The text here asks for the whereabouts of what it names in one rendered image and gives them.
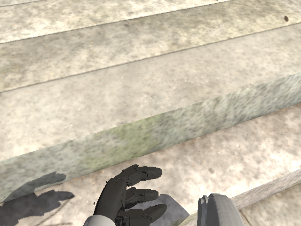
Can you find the stairs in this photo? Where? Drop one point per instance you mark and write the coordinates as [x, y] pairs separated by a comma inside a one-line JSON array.
[[245, 145]]

